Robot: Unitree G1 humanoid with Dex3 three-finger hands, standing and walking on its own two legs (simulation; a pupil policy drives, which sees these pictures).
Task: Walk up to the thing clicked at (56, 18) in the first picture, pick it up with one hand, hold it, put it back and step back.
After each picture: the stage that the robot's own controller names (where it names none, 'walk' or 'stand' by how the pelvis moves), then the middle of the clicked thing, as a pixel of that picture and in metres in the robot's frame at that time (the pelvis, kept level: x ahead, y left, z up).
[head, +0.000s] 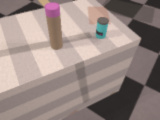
stand; (54, 28) +0.70 +0.14 -0.02
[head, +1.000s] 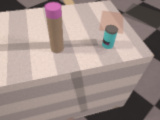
rise first; (55, 30) +0.64 +0.15 +0.01
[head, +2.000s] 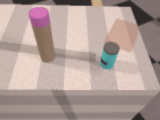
stand; (44, 38) +0.53 +0.18 +0.02
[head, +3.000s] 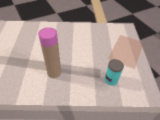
stand; (51, 55) +0.51 +0.14 -0.02
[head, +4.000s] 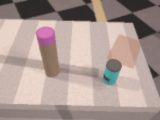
stand; (49, 54) +0.51 +0.15 -0.02
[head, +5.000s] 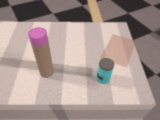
stand; (42, 55) +0.51 +0.18 -0.02
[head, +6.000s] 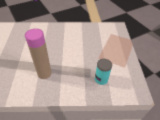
stand; (40, 56) +0.50 +0.19 -0.02
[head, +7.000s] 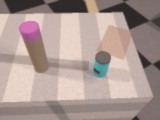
rise first; (36, 50) +0.51 +0.20 -0.02
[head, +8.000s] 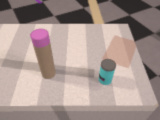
rise first; (44, 56) +0.51 +0.19 -0.02
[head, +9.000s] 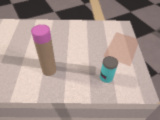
go down; (45, 53) +0.51 +0.17 -0.01
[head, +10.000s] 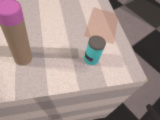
go down; (17, 37) +0.50 +0.18 +0.04
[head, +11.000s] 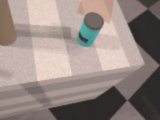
close in; out of the picture +0.52 +0.19 +0.08
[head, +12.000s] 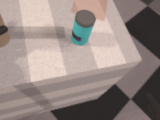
close; out of the picture +0.53 +0.20 +0.09
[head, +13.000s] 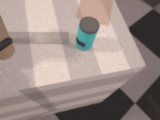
lift; out of the picture +0.49 +0.20 +0.08
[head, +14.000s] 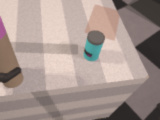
lift; (2, 56) +0.41 +0.21 +0.07
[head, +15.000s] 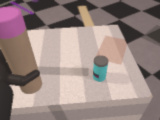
lift; (20, 57) +0.33 +0.16 +0.20
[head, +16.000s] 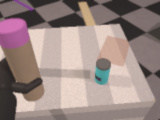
hold; (24, 65) +0.32 +0.16 +0.16
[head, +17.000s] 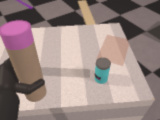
hold; (27, 66) +0.33 +0.16 +0.15
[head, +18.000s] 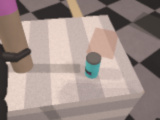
crouch; (13, 37) +0.43 +0.19 +0.16
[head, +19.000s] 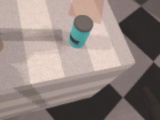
lower; out of the picture +0.52 +0.21 +0.06
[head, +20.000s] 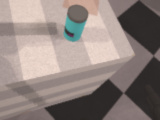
lower; out of the picture +0.54 +0.21 +0.09
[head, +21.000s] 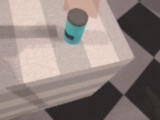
lower; out of the picture +0.54 +0.22 +0.09
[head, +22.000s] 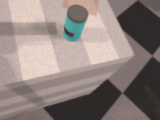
lower; out of the picture +0.54 +0.22 +0.09
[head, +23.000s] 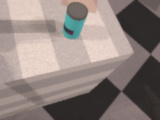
rest; out of the picture +0.55 +0.22 +0.09
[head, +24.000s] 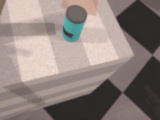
withdraw; out of the picture +0.57 +0.15 +0.08
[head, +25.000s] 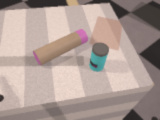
sink last; (61, 46) +0.57 +0.05 -0.05
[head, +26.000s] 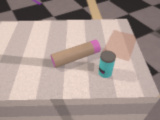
stand; (76, 53) +0.60 +0.05 -0.06
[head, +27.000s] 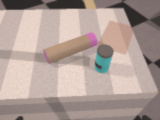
stand; (71, 47) +0.58 +0.05 -0.06
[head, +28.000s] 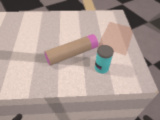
stand; (72, 49) +0.57 +0.05 -0.05
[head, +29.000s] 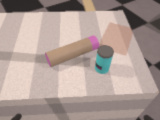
stand; (72, 50) +0.57 +0.04 -0.05
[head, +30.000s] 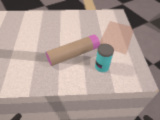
stand; (73, 49) +0.57 +0.04 -0.05
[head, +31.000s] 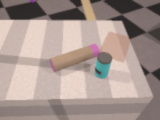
stand; (75, 57) +0.58 +0.03 -0.08
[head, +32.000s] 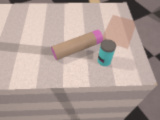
walk; (77, 44) +0.59 +0.02 -0.10
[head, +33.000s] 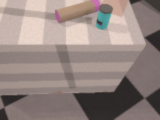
walk; (78, 10) +0.80 +0.00 -0.08
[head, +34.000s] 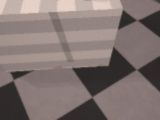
stand; out of the picture +1.10 +0.11 -0.08
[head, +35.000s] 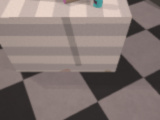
stand; out of the picture +1.13 +0.02 -0.10
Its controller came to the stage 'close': yes
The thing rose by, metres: 0.23
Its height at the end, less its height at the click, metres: -0.09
